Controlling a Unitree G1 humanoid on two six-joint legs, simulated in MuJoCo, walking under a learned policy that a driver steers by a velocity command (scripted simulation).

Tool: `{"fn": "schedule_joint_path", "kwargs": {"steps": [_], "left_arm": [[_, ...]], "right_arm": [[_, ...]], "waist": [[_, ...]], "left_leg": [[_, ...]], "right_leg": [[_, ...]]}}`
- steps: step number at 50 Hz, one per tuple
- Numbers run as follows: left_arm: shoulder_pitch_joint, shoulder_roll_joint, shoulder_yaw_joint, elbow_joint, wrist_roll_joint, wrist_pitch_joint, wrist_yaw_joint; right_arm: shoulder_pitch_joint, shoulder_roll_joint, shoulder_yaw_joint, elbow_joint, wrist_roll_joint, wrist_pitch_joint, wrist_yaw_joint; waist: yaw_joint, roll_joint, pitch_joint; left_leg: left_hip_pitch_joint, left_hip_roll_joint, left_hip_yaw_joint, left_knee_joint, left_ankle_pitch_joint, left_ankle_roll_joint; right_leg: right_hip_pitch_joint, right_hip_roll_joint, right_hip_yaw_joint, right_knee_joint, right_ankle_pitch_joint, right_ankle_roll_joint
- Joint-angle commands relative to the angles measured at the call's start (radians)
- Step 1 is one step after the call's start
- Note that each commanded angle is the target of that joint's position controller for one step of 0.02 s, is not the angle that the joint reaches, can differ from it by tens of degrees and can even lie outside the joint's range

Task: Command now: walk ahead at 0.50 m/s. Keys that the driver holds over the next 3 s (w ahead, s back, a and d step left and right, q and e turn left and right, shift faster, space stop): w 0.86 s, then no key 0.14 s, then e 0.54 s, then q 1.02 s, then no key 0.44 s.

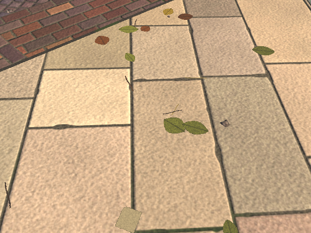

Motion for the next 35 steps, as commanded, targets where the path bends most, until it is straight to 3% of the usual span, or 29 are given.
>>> {"fn": "schedule_joint_path", "kwargs": {"steps": [1,2,5,7,11,16,19,20,21,22,23,24,25,26,27,28,30,33,35], "left_arm": [[0.026,0.07,0.027,-0.058,0.005,0.002,0.008],[0.032,0.055,0.027,-0.057,0.006,0.012,0.01],[-0.067,0.062,0.033,-0.094,0.017,0.023,0.015],[-0.136,0.057,0.033,-0.116,0.021,0.021,0.012],[-0.269,0.035,0.022,-0.151,0.015,0.012,-0.002],[-0.4,0.037,0.012,-0.202,0.003,0.001,-0.03],[-0.37,0.066,0.019,-0.21,0.001,-0.009,-0.045],[-0.306,0.09,0.03,-0.195,0.003,-0.011,-0.044],[-0.167,0.125,0.051,-0.151,0.007,-0.011,-0.04],[0.025,0.186,0.075,-0.1,0.015,-0.01,-0.032],[0.159,0.288,0.1,-0.073,0.03,-0.005,-0.027],[0.162,0.218,0.076,-0.069,0.022,-0.002,-0.029],[0.073,0.163,0.057,-0.082,0.015,-0.004,-0.028],[-0.02,0.128,0.045,-0.106,0.016,-0.003,-0.027],[-0.085,0.097,0.035,-0.113,0.023,-0.004,-0.032],[-0.116,0.072,0.026,-0.114,0.031,-0.009,-0.035],[-0.108,0.071,0.026,-0.098,0.032,-0.014,-0.038],[-0.056,0.115,0.036,-0.071,0.032,-0.018,-0.022],[-0.02,0.12,0.036,-0.057,0.029,-0.012,-0.01]], "right_arm": [[0.036,-0.072,-0.011,-0.024,-0.012,-0.014,0.003],[0.053,-0.082,-0.014,-0.012,-0.009,-0.016,0.0],[0.102,-0.126,-0.024,0.011,-0.008,-0.015,-0.019],[0.135,-0.129,-0.023,0.024,-0.005,-0.007,-0.03],[0.194,-0.137,-0.021,0.046,0.005,0.0,-0.039],[0.271,-0.147,-0.027,0.091,0.011,0.02,-0.043],[0.251,-0.165,-0.037,0.096,0.015,0.033,-0.049],[0.227,-0.175,-0.04,0.091,0.016,0.036,-0.05],[0.203,-0.166,-0.036,0.085,0.016,0.041,-0.05],[0.195,-0.136,-0.022,0.067,0.006,0.041,-0.049],[0.308,-0.023,0.012,0.054,-0.001,0.022,-0.038],[0.299,-0.041,0.011,0.07,0.01,-0.005,-0.031],[0.207,-0.132,-0.013,0.044,0.038,-0.021,-0.027],[0.137,-0.141,-0.015,0.025,0.045,-0.026,-0.03],[0.102,-0.13,-0.02,0.021,0.032,-0.021,-0.037],[0.116,-0.117,-0.027,0.025,0.022,-0.006,-0.043],[0.156,-0.069,-0.024,0.038,0.017,0.02,-0.047],[0.08,-0.074,-0.031,0.009,0.008,0.033,-0.052],[0.008,-0.073,-0.033,-0.013,0.002,0.031,-0.05]], "waist": [[0.011,0.094,-0.075],[0.018,0.093,-0.061],[0.007,0.07,-0.012],[-0.011,0.067,0.0],[-0.053,0.077,0.026],[-0.09,0.081,0.068],[-0.049,0.105,0.043],[-0.008,0.12,0.001],[0.064,0.113,-0.079],[0.135,0.068,-0.212],[0.112,-0.166,-0.372],[0.115,-0.214,-0.435],[0.103,-0.157,-0.282],[0.075,-0.088,-0.179],[0.044,-0.031,-0.103],[0.007,-0.045,-0.072],[-0.023,-0.061,-0.057],[-0.02,-0.037,-0.013],[-0.003,-0.031,0.001]], "left_leg": [[0.202,0.264,-0.313,-0.291,0.12,0.164],[0.178,0.257,-0.282,-0.31,0.147,0.172],[0.183,0.258,-0.231,-0.347,0.203,0.18],[0.214,0.247,-0.201,-0.354,0.22,0.164],[0.245,0.217,-0.137,-0.361,0.197,0.131],[0.397,0.274,-0.142,-0.305,0.205,0.129],[0.455,0.305,-0.145,-0.224,0.353,0.106],[0.45,0.295,-0.131,-0.154,0.512,0.094],[0.415,0.25,-0.094,0.0,0.645,0.071],[0.25,0.196,-0.056,0.25,0.537,0.038],[-0.171,0.029,-0.012,0.664,0.086,-0.039],[-0.317,-0.015,-0.161,0.828,-0.412,-0.033],[-0.407,0.051,-0.182,0.892,-0.371,-0.012],[-0.399,0.108,-0.15,0.858,-0.275,-0.002],[-0.358,0.145,-0.131,0.79,-0.202,-0.005],[-0.291,0.176,-0.137,0.73,-0.154,-0.005],[-0.223,0.188,-0.128,0.675,-0.114,-0.015],[-0.308,0.198,-0.123,0.55,0.001,-0.041],[-0.358,0.196,-0.121,0.439,0.105,-0.055]], "right_leg": [[-0.189,-0.109,0.047,-0.013,0.107,-0.004],[-0.188,-0.114,0.038,-0.039,0.116,0.003],[-0.288,-0.125,0.029,-0.167,0.231,0.032],[-0.331,-0.12,0.023,-0.277,0.333,0.043],[-0.295,-0.082,-0.015,-0.499,0.482,0.041],[-0.325,-0.054,-0.027,-0.63,0.42,0.023],[-0.237,-0.026,-0.042,-0.675,0.317,-0.016],[-0.125,0.006,-0.068,-0.686,0.295,-0.034],[0.067,0.04,-0.095,-0.705,0.311,-0.06],[0.372,-0.042,-0.004,-0.669,0.342,-0.11],[0.786,-0.307,0.441,-0.715,0.213,-0.269],[0.827,-0.368,0.704,-0.866,0.138,-0.301],[0.703,-0.331,0.568,-0.881,0.103,-0.242],[0.541,-0.292,0.424,-0.904,0.154,-0.207],[0.39,-0.251,0.324,-0.944,0.223,-0.188],[0.293,-0.213,0.252,-0.978,0.262,-0.168],[0.206,-0.185,0.186,-1.029,0.298,-0.174],[0.206,-0.184,0.132,-1.07,0.366,-0.189],[0.241,-0.178,0.105,-1.078,0.39,-0.178]]}}
Next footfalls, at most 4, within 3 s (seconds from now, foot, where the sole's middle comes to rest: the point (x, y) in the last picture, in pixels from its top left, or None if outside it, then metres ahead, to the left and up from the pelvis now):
0.44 right None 0.41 -0.15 -0.77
0.98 left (140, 178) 0.72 0.09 -0.77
1.50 right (193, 190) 0.66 -0.16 -0.77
2.04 left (145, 187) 0.68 0.06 -0.77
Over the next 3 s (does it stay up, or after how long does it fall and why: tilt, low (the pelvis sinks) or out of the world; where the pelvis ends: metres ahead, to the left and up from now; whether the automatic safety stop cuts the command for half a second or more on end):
stays up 0.67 -0.03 0.00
